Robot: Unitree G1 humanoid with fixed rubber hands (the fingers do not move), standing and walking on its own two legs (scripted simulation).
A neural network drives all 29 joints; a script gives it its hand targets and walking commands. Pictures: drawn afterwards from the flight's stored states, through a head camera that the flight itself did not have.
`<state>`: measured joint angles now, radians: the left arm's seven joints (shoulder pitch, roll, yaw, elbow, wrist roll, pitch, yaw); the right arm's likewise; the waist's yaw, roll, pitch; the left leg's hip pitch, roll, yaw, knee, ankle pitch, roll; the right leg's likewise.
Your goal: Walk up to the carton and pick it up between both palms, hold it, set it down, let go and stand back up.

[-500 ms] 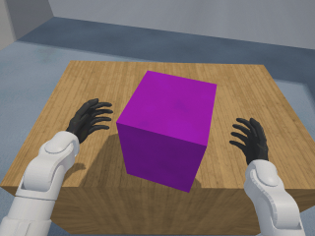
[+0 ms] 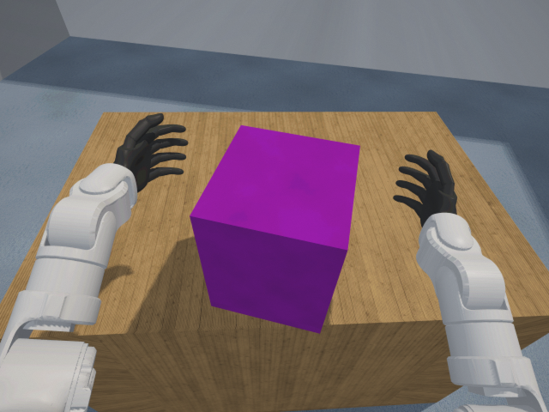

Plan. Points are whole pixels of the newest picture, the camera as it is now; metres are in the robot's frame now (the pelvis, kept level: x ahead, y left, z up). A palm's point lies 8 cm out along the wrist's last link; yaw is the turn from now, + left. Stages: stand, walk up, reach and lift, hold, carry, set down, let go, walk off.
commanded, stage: reach and lift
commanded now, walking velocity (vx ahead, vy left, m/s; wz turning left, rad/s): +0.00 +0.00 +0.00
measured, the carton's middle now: (281, 230) +0.41 +0.00 +0.03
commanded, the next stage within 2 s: none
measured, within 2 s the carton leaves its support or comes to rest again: neither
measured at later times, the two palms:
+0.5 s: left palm (138, 141) +0.44 +0.20 +0.19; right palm (427, 192) +0.37 -0.20 +0.15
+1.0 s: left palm (171, 191) +0.43 +0.17 +0.10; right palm (394, 228) +0.37 -0.17 +0.08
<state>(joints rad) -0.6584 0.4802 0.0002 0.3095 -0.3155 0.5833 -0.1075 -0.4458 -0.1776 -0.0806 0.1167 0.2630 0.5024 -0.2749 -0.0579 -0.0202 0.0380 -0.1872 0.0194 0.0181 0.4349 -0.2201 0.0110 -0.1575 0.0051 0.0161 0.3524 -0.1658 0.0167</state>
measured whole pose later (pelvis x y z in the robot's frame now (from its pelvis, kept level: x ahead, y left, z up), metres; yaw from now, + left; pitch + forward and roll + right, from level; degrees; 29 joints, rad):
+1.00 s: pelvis +0.00 +0.00 +0.00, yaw +0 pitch +0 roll -1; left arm -0.88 0.32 0.00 1.18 -0.22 0.03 -0.06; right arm -0.71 -0.02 -0.08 0.95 0.19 0.02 -0.28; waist -0.11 -0.03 0.01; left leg -0.22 0.02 0.02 0.43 -0.21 0.01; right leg -0.18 0.01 0.02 0.34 -0.15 0.02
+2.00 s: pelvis +0.00 +0.00 +0.00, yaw +0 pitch +2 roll -1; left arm -0.88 0.20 0.27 1.19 0.20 -0.06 -0.12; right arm -0.71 0.20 -0.46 0.99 -0.22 -0.20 -0.28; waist -0.11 -0.05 -0.02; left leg -0.26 0.02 0.02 0.44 -0.21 0.00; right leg -0.23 0.01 0.02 0.35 -0.16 0.02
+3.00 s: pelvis +0.01 +0.01 +0.00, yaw +0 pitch +3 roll -2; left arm -0.88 0.13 0.34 1.17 0.29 -0.08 -0.11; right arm -0.67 0.21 -0.54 0.95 -0.29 -0.27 -0.23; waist -0.10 -0.04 -0.02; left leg -0.26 0.02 0.02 0.43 -0.21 0.01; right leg -0.20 0.01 0.01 0.28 -0.13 0.02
